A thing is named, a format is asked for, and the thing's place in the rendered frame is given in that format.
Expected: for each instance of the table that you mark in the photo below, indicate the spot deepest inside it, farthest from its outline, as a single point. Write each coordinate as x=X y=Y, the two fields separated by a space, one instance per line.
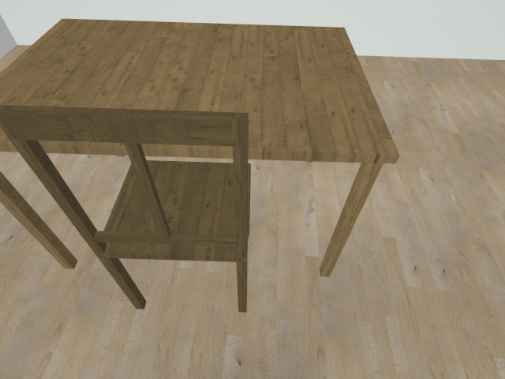
x=307 y=97

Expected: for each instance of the chair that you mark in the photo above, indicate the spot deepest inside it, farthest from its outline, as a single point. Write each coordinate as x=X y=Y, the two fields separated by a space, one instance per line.
x=165 y=210

